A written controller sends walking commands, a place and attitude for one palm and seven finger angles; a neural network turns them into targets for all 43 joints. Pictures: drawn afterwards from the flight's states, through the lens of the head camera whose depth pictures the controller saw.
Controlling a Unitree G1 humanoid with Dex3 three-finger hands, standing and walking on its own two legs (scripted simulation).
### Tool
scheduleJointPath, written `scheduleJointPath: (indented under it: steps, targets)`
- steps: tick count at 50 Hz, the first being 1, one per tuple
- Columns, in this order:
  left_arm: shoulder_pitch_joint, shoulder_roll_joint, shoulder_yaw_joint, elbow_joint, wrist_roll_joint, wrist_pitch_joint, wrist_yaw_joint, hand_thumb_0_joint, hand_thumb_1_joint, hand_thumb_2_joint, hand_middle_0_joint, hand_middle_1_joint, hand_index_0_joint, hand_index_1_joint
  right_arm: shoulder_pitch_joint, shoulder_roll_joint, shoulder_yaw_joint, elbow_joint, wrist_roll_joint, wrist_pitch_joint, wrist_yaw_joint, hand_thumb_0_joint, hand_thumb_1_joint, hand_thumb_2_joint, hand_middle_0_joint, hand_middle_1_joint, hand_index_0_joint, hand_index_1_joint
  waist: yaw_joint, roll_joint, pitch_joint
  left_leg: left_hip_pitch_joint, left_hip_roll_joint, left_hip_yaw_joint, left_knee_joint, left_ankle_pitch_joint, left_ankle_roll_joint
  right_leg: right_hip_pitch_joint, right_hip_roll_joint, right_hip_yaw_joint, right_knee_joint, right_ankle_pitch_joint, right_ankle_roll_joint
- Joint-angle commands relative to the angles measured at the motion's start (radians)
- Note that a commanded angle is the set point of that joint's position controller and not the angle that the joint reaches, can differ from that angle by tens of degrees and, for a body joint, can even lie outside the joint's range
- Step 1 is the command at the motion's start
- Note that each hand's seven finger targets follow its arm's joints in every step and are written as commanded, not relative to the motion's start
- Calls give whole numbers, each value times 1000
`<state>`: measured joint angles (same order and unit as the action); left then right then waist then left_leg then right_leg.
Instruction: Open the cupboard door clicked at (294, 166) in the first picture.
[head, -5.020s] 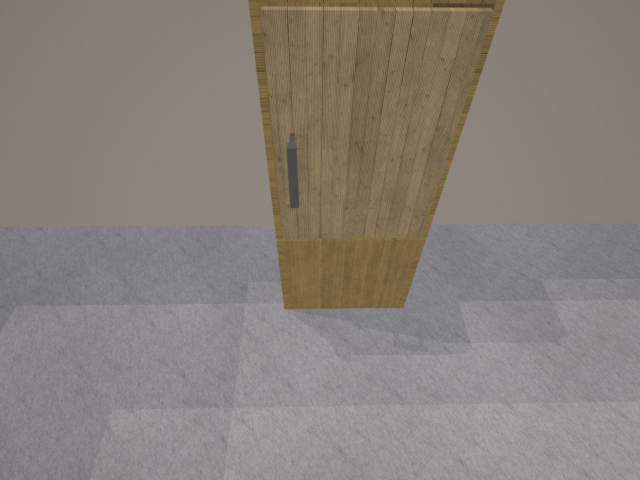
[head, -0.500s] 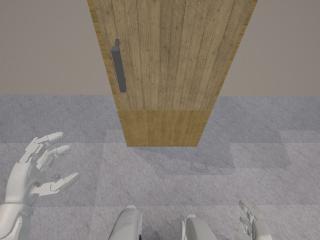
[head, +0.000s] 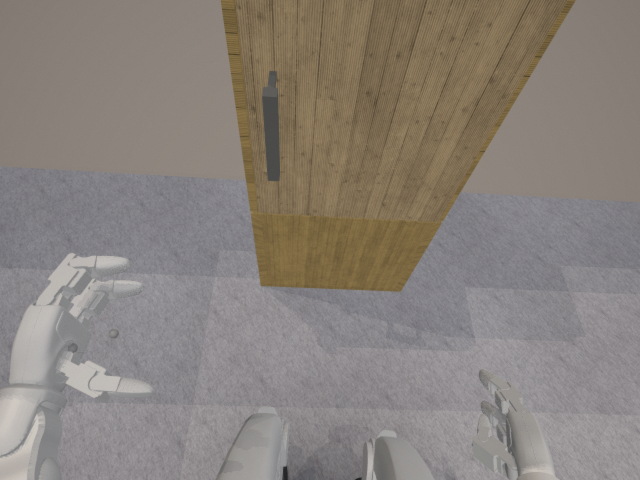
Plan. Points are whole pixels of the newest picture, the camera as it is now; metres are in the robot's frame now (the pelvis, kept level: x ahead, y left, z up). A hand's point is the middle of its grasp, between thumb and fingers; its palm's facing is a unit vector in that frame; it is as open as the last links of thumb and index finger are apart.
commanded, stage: raise the hand with hooked fingers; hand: left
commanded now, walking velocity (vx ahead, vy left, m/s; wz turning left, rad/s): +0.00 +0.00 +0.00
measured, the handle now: (273, 130) +0.60 +0.13 +0.03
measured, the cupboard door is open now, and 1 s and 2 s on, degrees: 0 0 0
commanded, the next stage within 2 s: move the hooked fingers beside the handle in 0.82 s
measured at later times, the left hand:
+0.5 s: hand (109, 304) +0.29 +0.27 +0.03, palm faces +0.05 -1.00 -0.04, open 14.0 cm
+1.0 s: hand (123, 307) +0.29 +0.25 +0.03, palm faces +0.07 -1.00 -0.04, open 14.0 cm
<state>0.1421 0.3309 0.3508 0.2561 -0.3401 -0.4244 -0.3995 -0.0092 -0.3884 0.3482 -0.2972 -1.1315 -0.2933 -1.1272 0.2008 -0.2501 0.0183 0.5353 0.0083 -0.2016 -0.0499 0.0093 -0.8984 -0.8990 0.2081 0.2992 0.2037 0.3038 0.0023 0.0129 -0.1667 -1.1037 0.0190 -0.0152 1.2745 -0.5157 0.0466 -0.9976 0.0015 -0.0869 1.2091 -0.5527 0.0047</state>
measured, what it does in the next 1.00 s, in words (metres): stands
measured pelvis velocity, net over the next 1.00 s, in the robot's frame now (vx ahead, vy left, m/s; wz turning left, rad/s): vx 0.00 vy -0.02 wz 0.00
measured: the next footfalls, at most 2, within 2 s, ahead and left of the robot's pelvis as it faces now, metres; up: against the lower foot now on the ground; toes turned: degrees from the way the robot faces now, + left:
none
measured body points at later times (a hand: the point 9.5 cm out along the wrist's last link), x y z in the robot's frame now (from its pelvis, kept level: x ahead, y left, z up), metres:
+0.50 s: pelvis +0.00 +0.00 +0.00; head +0.10 +0.03 +0.44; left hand +0.28 +0.32 +0.04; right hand +0.16 -0.26 -0.08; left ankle +0.05 +0.09 -0.63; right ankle +0.02 -0.13 -0.63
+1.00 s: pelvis +0.00 -0.02 +0.00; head +0.09 +0.00 +0.44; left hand +0.28 +0.31 +0.04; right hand +0.17 -0.27 -0.09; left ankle +0.05 +0.08 -0.63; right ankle +0.02 -0.13 -0.63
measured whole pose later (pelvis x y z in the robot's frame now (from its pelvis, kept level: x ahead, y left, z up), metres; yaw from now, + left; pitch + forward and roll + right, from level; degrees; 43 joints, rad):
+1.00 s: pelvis +0.00 -0.02 +0.00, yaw +0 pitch +20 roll -4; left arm 0.01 0.37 0.42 0.42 -0.36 -0.42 -0.46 -0.02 -0.50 0.30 -0.31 -1.20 -0.30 -1.20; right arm 0.23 -0.26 0.02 0.56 0.02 -0.16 -0.06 0.01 -0.90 -0.90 0.21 0.30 0.20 0.30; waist -0.01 0.02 -0.18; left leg -1.12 0.04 -0.03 1.28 -0.52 0.02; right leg -1.02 0.02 -0.09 1.23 -0.56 -0.02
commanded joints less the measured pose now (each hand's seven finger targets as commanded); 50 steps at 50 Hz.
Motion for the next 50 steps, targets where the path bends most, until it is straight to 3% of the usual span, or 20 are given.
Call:
scheduleJointPath:
  steps: [1, 4, 15, 21, 24, 31, 35, 36, 46, 50]
  targets:
    - [-130, 191, 92, -174, -22, -46, -9, 0, -500, 300, -300, -1200, -300, -1200, 37, -181, -73, -123, 11, -32, -14, 0, -900, -900, 200, 300, 200, 300, -4, 122, -286, 397, 9, -105, -249, 217, -59, -1, 40, -9, -122, 147, -39]
    - [-172, 216, 107, -141, -22, -38, -19, 0, -500, 300, -300, -1200, -300, -1200, 39, -184, -68, -124, 10, -26, -17, 0, -900, -900, 200, 300, 200, 300, -5, 113, -268, 372, 7, -108, -248, 195, -59, 2, 43, -8, -121, 139, -44]
    - [-255, 291, 166, -81, -39, -34, -63, 0, -500, 300, -300, -1200, -300, -1200, 48, -191, -67, -113, 17, -16, -22, 0, -900, -900, 200, 300, 200, 300, 2, 122, -318, 378, 4, -88, -226, 244, -51, 20, 40, 4, -130, 159, -44]
    - [-213, 278, 159, -83, -46, -35, -67, 0, -500, 300, -300, -1200, -300, -1200, 58, -192, -75, -114, 21, -15, -15, 0, -900, -900, 200, 300, 200, 300, 6, 115, -341, 386, 6, -75, -218, 297, -44, 42, 39, 8, -135, 189, -39]
    - [-210, 280, 166, -65, -51, -37, -56, 0, -500, 300, -300, -1200, -300, -1200, 60, -190, -74, -108, 20, -13, -14, 0, -900, -900, 200, 300, 200, 300, 0, 89, -307, 334, 2, -69, -211, 258, -36, 51, 41, 14, -140, 177, -38]
    - [-223, 283, 164, -80, -37, -63, -36, 0, -500, 300, -300, -1200, -300, -1200, 56, -186, -75, -105, 20, -6, -13, 0, -900, -900, 200, 300, 200, 300, -5, 105, -314, 339, 3, -57, -212, 243, -31, 56, 39, 24, -147, 172, -35]
    - [-227, 287, 170, -77, -42, -65, -42, 0, -500, 300, -300, -1200, -300, -1200, 54, -181, -73, -104, 22, -6, -17, 0, -900, -900, 200, 300, 200, 300, -5, 95, -320, 316, -2, -43, -197, 239, -23, 87, 38, 37, -156, 182, -34]
    - [-226, 282, 164, -53, -41, -61, -43, 0, -500, 300, -300, -1200, -300, -1200, 55, -181, -71, -104, 23, -3, -17, 0, -900, -900, 200, 300, 200, 300, -11, 69, -303, 295, -3, -42, -197, 224, -22, 91, 38, 39, -160, 175, -32]
    - [-245, 273, 158, -36, -48, -60, -58, 0, -500, 300, -300, -1200, -300, -1200, 46, -174, -67, -102, 24, -3, -19, 0, -900, -900, 200, 300, 200, 300, -13, 57, -291, 253, -7, -27, -169, 207, -14, 114, 35, 64, -170, 174, -28]
    - [-386, 306, 162, -11, -31, -68, -53, 0, -500, 300, -300, -1200, -300, -1200, 48, -178, -64, -79, 22, -5, -28, 0, -900, -900, 200, 300, 200, 300, -29, 76, -298, 240, -1, -30, -149, 198, -13, 84, 35, 70, -155, 161, -30]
